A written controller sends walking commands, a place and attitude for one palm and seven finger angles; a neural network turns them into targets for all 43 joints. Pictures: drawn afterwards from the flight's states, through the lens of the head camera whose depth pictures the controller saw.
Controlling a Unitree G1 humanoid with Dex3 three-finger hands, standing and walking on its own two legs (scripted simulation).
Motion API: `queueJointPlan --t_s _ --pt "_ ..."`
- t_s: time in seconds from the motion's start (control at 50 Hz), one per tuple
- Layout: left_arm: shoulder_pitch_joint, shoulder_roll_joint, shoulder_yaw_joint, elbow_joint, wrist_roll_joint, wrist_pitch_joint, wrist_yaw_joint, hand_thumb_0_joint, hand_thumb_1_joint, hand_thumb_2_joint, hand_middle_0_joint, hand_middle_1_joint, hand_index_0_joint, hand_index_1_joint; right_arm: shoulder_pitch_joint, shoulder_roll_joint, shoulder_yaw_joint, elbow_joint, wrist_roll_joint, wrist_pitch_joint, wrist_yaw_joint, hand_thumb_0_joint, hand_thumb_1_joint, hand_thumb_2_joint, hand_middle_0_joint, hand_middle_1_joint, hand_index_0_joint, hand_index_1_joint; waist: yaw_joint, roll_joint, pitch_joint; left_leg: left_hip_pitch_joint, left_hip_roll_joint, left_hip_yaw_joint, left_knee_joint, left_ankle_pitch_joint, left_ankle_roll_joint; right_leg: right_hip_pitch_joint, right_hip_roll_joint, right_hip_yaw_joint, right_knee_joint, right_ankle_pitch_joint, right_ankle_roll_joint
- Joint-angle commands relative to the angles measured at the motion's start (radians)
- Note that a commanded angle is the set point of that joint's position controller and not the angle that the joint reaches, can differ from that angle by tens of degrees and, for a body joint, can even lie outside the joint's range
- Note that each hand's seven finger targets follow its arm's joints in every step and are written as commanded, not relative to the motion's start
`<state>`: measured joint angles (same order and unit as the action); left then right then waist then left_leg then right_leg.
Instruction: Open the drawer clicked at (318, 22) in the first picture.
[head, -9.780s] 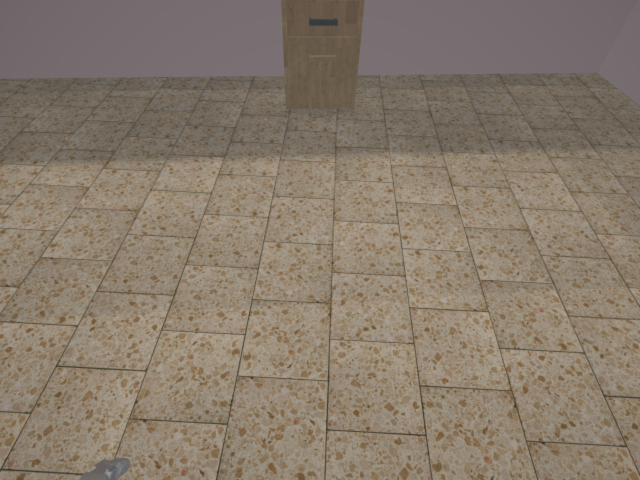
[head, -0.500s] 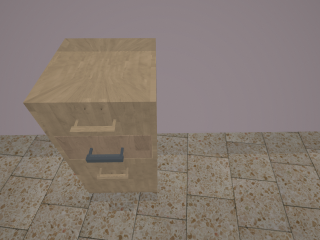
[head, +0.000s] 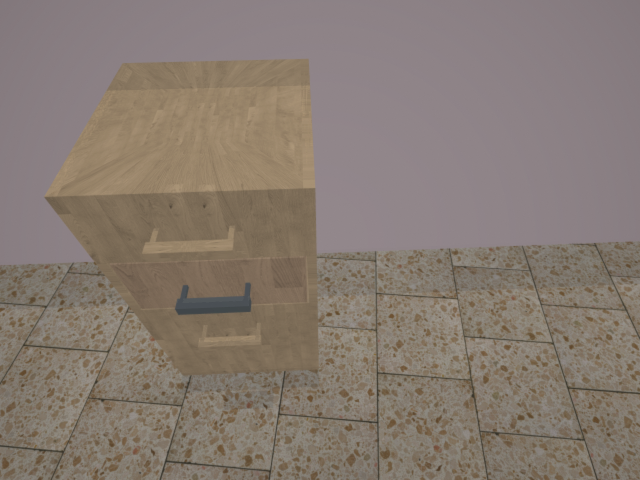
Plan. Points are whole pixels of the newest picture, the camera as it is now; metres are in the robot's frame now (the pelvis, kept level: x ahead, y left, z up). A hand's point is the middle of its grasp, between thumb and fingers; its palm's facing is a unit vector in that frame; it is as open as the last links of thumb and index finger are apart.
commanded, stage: look again from close up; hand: left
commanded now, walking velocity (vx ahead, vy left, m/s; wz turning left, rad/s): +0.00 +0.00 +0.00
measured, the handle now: (215, 296) +0.49 +0.25 -0.25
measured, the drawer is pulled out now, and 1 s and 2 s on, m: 0.00 0.00 0.00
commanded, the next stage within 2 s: raise the hand with hooked fingers in 0.36 s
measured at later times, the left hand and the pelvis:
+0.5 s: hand out of the picture -0.02 +0.21 -0.17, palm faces -0.03 -0.98 -0.22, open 7.4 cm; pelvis -0.01 +0.03 +0.00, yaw +0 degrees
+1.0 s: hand out of the picture +0.12 +0.24 -0.07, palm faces -0.04 -0.08 -1.00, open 9.3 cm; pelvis -0.04 -0.01 -0.05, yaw +1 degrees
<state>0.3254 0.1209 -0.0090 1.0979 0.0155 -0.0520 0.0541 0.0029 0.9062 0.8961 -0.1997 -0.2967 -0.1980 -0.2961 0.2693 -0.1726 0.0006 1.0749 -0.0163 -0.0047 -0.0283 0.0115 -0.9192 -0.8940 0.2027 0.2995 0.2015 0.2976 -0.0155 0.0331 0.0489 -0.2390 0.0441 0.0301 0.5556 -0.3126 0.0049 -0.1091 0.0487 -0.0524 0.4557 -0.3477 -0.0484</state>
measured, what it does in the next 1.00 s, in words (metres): stands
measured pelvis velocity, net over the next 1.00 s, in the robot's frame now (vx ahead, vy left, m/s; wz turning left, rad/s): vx -0.04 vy -0.01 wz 0.02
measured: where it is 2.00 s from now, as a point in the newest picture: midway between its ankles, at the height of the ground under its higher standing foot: outside the picture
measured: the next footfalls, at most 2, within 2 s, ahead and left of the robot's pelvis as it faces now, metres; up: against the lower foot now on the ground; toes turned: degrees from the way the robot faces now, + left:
none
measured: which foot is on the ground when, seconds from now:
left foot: down 0.00-1.00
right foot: down 0.00-1.00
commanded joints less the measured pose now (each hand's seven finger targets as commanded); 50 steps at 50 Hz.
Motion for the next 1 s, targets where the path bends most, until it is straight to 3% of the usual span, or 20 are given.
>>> queueJointPlan --t_s 0.0,0.04,0.1,0.22,0.42,0.44,0.46,0.48,0.5,0.52,0.54,0.58,0.6,0.62,0.68,0.74,0.8,0.86,0.9,0.98 --pt "0.041 0.115 0.015 -0.067 -0.009 -0.001 0.007 0.000 0.900 0.900 -0.200 -0.300 -0.200 -0.300 0.100 -0.066 -0.004 -0.039 0.001 -0.029 -0.003 0.000 -0.900 -0.900 0.200 0.300 0.200 0.300 -0.012 -0.017 -0.100 0.069 0.048 -0.047 -0.025 0.377 0.041 -0.014 -0.153 0.092 0.032 0.564 -0.016" --pt "0.051 0.120 0.015 -0.065 -0.010 0.011 0.003 0.000 0.900 0.900 -0.200 -0.300 -0.200 -0.300 0.076 -0.071 0.001 -0.041 0.002 -0.022 -0.006 0.000 -0.900 -0.900 0.200 0.300 0.200 0.300 0.003 0.033 -0.039 0.051 0.059 -0.057 -0.038 0.383 0.039 -0.051 -0.139 0.095 0.003 0.400 -0.013" --pt "0.045 0.121 0.010 -0.065 -0.005 0.025 -0.003 0.000 0.900 0.900 -0.200 -0.300 -0.200 -0.300 0.058 -0.072 0.005 -0.046 0.003 -0.017 -0.004 0.000 -0.900 -0.900 0.200 0.300 0.200 0.300 0.012 -0.006 0.057 -0.008 0.054 -0.081 -0.088 0.273 0.047 -0.091 -0.124 0.096 -0.029 0.236 -0.005" --pt "0.042 0.131 0.008 -0.070 -0.004 0.038 -0.010 0.000 0.900 0.900 -0.200 -0.300 -0.200 -0.300 0.057 -0.097 0.004 -0.041 0.000 -0.015 0.003 0.000 -0.900 -0.900 0.200 0.300 0.200 0.300 0.018 -0.013 0.089 -0.034 0.052 -0.112 -0.167 0.105 0.055 -0.119 -0.115 0.087 -0.052 0.039 0.007" --pt "0.060 0.133 0.006 -0.050 -0.005 0.036 -0.015 0.000 0.900 0.900 -0.200 -0.300 -0.200 -0.300 0.072 -0.107 0.007 -0.018 0.005 -0.029 -0.001 0.000 -0.900 -0.900 0.200 0.300 0.200 0.300 0.027 -0.006 -0.005 0.039 0.067 -0.121 -0.190 0.236 0.068 -0.073 -0.130 0.062 -0.045 0.120 0.023" --pt "0.090 0.146 0.006 -0.033 0.012 0.013 0.023 0.000 0.900 0.900 -0.200 -0.300 -0.200 -0.300 -0.015 -0.128 -0.001 -0.081 0.015 -0.031 0.003 0.000 -0.900 -0.900 0.200 0.300 0.200 0.300 0.042 0.002 0.060 -0.011 0.071 -0.092 0.008 0.463 0.033 -0.140 -0.171 0.122 -0.086 0.387 0.028" --pt "-0.661 0.481 0.025 -1.582 0.166 -0.133 0.055 0.000 0.877 0.890 -0.202 -0.315 -0.202 -0.315 0.028 -0.275 -0.031 -0.421 0.063 -0.178 -0.023 0.000 -0.900 -0.900 0.200 0.300 0.200 0.300 -0.056 0.320 -0.468 0.322 -0.012 -0.075 -0.100 0.601 0.030 -0.162 -0.062 0.083 0.071 0.424 -0.012" --pt "-0.196 0.387 0.024 -1.304 0.195 -0.046 0.129 0.000 0.853 0.880 -0.203 -0.330 -0.203 -0.330 -0.038 -0.169 0.001 -0.349 0.051 -0.297 -0.067 0.000 -0.900 -0.900 0.200 0.300 0.200 0.300 0.024 0.428 -0.449 0.453 0.045 -0.090 -0.136 0.744 -0.007 -0.259 -0.049 -0.011 0.210 0.120 -0.014" --pt "-0.146 0.301 0.018 -1.252 0.139 0.030 0.183 0.000 0.830 0.870 -0.205 -0.345 -0.205 -0.345 -0.023 -0.165 -0.031 -0.265 0.053 -0.331 -0.077 0.000 -0.900 -0.900 0.200 0.300 0.200 0.300 -0.003 0.268 -0.371 0.310 0.052 -0.107 -0.162 0.617 -0.045 -0.322 -0.037 -0.023 0.243 -0.014 0.009" --pt "0.185 0.062 -0.115 -0.972 0.168 0.144 0.187 0.000 0.807 0.860 -0.207 -0.360 -0.207 -0.360 -0.032 -0.119 -0.031 -0.254 0.075 -0.330 -0.080 0.000 -0.900 -0.900 0.200 0.300 0.200 0.300 -0.012 0.141 -0.211 0.185 0.047 -0.113 -0.192 0.497 -0.008 -0.382 -0.036 -0.028 0.264 -0.075 0.020" --pt "-0.034 0.096 -0.142 -1.226 0.192 0.123 0.191 0.000 0.783 0.850 -0.208 -0.375 -0.208 -0.375 -0.066 -0.144 -0.036 -0.351 0.061 -0.325 -0.063 0.000 -0.900 -0.900 0.200 0.300 0.200 0.300 -0.006 0.039 -0.131 0.073 0.030 -0.117 -0.155 0.367 0.001 -0.355 -0.056 -0.018 0.201 -0.030 0.022" --pt "-0.002 0.188 -0.113 -1.173 0.399 0.104 0.240 0.000 0.737 0.830 -0.212 -0.405 -0.212 -0.405 -0.105 -0.194 -0.042 -0.410 0.025 -0.302 -0.060 0.000 -0.900 -0.900 0.200 0.300 0.200 0.300 -0.018 -0.069 -0.099 -0.074 -0.020 -0.087 -0.045 0.139 0.026 -0.398 -0.038 -0.002 0.110 0.033 0.003" --pt "0.034 0.239 -0.068 -1.130 0.487 0.110 0.265 0.000 0.713 0.820 -0.213 -0.420 -0.213 -0.420 -0.118 -0.204 -0.042 -0.456 0.012 -0.279 -0.049 0.000 -0.900 -0.900 0.200 0.300 0.200 0.300 -0.003 -0.064 -0.117 -0.114 -0.047 -0.081 -0.016 0.095 0.027 -0.399 -0.036 0.031 0.101 0.003 -0.008" --pt "0.089 0.241 -0.060 -1.100 0.585 0.117 0.288 0.000 0.690 0.810 -0.215 -0.435 -0.215 -0.435 -0.123 -0.206 -0.045 -0.496 -0.008 -0.250 -0.037 0.000 -0.900 -0.900 0.200 0.300 0.200 0.300 0.027 -0.081 -0.177 -0.129 -0.060 -0.069 0.021 0.119 0.026 -0.397 -0.025 0.043 0.122 -0.005 -0.014" --pt "0.333 0.161 -0.089 -0.917 0.813 0.125 0.335 0.000 0.620 0.780 -0.220 -0.480 -0.220 -0.480 -0.199 -0.185 -0.063 -0.573 -0.023 -0.131 -0.002 0.000 -0.900 -0.900 0.200 0.300 0.200 0.300 0.094 -0.337 -0.062 -0.306 -0.069 -0.030 0.076 0.051 0.012 -0.475 -0.011 0.077 0.145 -0.105 -0.019" --pt "0.303 0.237 -0.034 -1.005 0.963 0.086 0.354 0.000 0.550 0.750 -0.225 -0.525 -0.225 -0.525 -0.282 -0.182 -0.061 -0.657 -0.010 -0.031 0.040 0.000 -0.900 -0.900 0.200 0.300 0.200 0.300 0.160 -0.265 -0.151 -0.354 -0.090 0.000 0.101 0.069 0.008 -0.395 -0.032 0.152 0.172 -0.019 -0.034" --pt "0.185 0.344 0.047 -1.133 1.061 0.065 0.410 0.000 0.480 0.720 -0.230 -0.570 -0.230 -0.570 -0.308 -0.166 -0.057 -0.690 -0.015 0.016 0.053 0.000 -0.900 -0.900 0.200 0.300 0.200 0.300 0.172 -0.098 -0.234 -0.341 -0.103 0.006 0.137 0.095 0.012 -0.373 -0.033 0.187 0.212 0.048 -0.038" --pt "-0.023 0.395 0.086 -1.280 1.118 0.041 0.487 0.000 0.410 0.690 -0.235 -0.615 -0.235 -0.615 -0.291 -0.152 -0.064 -0.708 -0.048 0.038 0.043 0.000 -0.900 -0.900 0.200 0.300 0.200 0.300 0.127 0.036 -0.370 -0.265 -0.107 0.000 0.219 0.133 0.030 -0.432 -0.034 0.224 0.251 0.122 -0.035" --pt "-0.251 0.441 0.106 -1.403 1.120 -0.013 0.528 0.000 0.363 0.670 -0.238 -0.645 -0.238 -0.645 -0.294 -0.143 -0.067 -0.684 -0.069 0.041 0.030 0.000 -0.900 -0.900 0.200 0.300 0.200 0.300 0.067 0.026 -0.413 -0.244 -0.105 -0.027 0.296 0.116 0.040 -0.503 -0.044 0.261 0.264 0.095 -0.025" --pt "-0.254 0.419 0.076 -1.375 1.041 -0.093 0.531 0.000 0.270 0.630 -0.245 -0.705 -0.245 -0.705 -0.284 -0.145 -0.067 -0.654 -0.059 0.005 0.010 0.000 -0.900 -0.900 0.200 0.300 0.200 0.300 0.020 0.049 -0.404 -0.237 -0.103 -0.042 0.373 0.083 0.046 -0.556 -0.058 0.290 0.252 0.085 -0.016"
